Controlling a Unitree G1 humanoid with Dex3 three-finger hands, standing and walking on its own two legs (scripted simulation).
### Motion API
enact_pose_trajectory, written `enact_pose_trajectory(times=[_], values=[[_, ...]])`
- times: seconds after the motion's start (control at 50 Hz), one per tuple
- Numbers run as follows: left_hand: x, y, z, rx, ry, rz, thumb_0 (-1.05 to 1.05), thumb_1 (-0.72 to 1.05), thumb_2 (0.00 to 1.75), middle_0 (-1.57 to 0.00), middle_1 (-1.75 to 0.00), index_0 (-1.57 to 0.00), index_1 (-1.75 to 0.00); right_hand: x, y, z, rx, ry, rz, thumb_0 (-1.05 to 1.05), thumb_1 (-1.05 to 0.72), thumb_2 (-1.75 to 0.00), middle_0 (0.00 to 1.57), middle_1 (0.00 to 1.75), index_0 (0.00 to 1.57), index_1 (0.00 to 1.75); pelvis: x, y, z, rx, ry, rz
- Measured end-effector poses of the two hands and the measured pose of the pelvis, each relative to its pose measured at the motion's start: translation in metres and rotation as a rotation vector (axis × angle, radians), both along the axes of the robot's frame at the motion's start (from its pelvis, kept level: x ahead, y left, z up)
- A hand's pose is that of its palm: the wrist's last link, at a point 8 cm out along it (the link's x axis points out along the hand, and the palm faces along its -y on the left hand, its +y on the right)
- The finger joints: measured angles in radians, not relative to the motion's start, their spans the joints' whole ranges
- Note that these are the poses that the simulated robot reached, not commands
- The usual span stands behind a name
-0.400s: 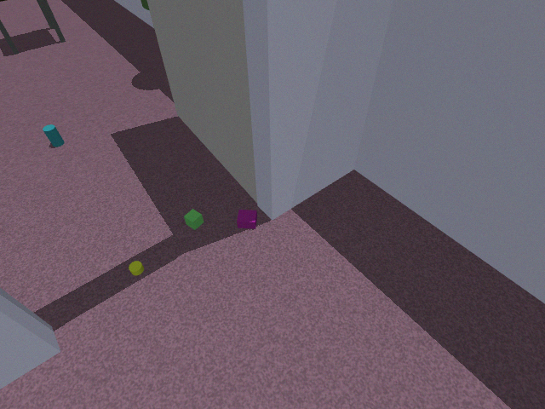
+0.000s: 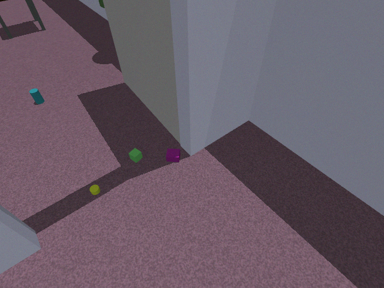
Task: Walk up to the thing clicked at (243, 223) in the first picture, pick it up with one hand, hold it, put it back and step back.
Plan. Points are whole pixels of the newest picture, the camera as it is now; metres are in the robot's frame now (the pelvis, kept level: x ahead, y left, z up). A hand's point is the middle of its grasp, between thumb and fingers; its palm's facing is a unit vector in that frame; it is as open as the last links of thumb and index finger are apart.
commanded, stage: stand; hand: left
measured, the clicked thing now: (173, 155) +1.07 +0.14 -0.76
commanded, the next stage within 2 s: walk up in 0.72 s
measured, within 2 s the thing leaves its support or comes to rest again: neither
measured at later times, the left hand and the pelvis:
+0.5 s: hand out of the picture +0.09 +0.25 -0.16, palm faces -0.03 -0.94 -0.34, open 7.4 cm; pelvis +0.01 +0.00 +0.00, yaw +0 degrees
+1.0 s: hand out of the picture +0.14 +0.24 -0.15, palm faces -0.12 -0.91 -0.39, open 7.4 cm; pelvis +0.05 -0.04 -0.01, yaw -5 degrees
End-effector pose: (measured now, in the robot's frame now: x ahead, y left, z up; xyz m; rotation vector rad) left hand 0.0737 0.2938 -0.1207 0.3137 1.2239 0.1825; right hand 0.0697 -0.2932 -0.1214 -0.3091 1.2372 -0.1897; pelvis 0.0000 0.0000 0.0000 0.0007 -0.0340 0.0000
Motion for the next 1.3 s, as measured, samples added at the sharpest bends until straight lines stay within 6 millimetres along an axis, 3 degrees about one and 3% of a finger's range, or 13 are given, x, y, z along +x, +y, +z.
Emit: enact_pose_trajectory(times=[0.76, 0.86, 1.0, 1.06, 1.1, 1.2, 1.3], values=[[0.008, 0.004, 0.002, -0.003, -0.013, -0.004, 0.01, 0.90, 0.90, -0.21, -0.30, -0.20, -0.30, 0.009, -0.002, 0.002, 0.000, -0.022, 0.007, 0.01, -0.90, -0.90, 0.20, 0.30, 0.21, 0.30, 0.009, 0.001, -0.001, 0.002, 0.002, -0.009], [0.015, 0.012, 0.003, 0.019, 0.012, -0.033, 0.01, 0.90, 0.90, -0.21, -0.30, -0.20, -0.30, 0.001, -0.021, 0.004, -0.015, -0.073, -0.030, 0.01, -0.90, -0.90, 0.20, 0.30, 0.21, 0.30, 0.022, -0.006, -0.007, 0.013, 0.013, -0.045], [0.063, -0.007, 0.014, 0.063, -0.019, -0.100, 0.01, 0.91, 0.90, -0.21, -0.30, -0.20, -0.30, -0.020, -0.075, -0.004, -0.046, 0.029, -0.093, 0.01, -0.90, -0.90, 0.20, 0.30, 0.21, 0.30, 0.052, -0.040, -0.014, 0.031, -0.011, -0.078], [0.079, -0.018, 0.011, 0.096, -0.059, -0.099, 0.01, 0.90, 0.90, -0.21, -0.30, -0.20, -0.30, -0.007, -0.101, -0.019, -0.060, 0.050, -0.100, 0.01, -0.90, -0.90, 0.20, 0.30, 0.21, 0.30, 0.070, -0.058, -0.028, -0.006, -0.032, -0.079], [0.082, -0.027, 0.010, 0.099, -0.065, -0.080, 0.01, 0.90, 0.90, -0.21, -0.30, -0.20, -0.30, 0.010, -0.107, -0.020, -0.056, 0.047, -0.101, 0.01, -0.90, -0.90, 0.20, 0.30, 0.21, 0.30, 0.082, -0.065, -0.028, -0.014, -0.041, -0.081], [0.090, -0.046, 0.015, 0.061, -0.031, -0.049, 0.01, 0.90, 0.90, -0.21, -0.30, -0.20, -0.30, 0.068, -0.109, -0.004, -0.029, -0.038, -0.074, 0.01, -0.90, -0.90, 0.20, 0.30, 0.20, 0.30, 0.116, -0.073, -0.014, -0.020, -0.043, -0.099], [0.116, -0.053, 0.010, 0.030, -0.009, -0.051, 0.01, 0.90, 0.90, -0.21, -0.30, -0.20, -0.30, 0.120, -0.105, 0.008, -0.020, -0.079, -0.040, 0.01, -0.90, -0.90, 0.20, 0.30, 0.20, 0.30, 0.155, -0.074, -0.010, -0.033, -0.030, -0.109]])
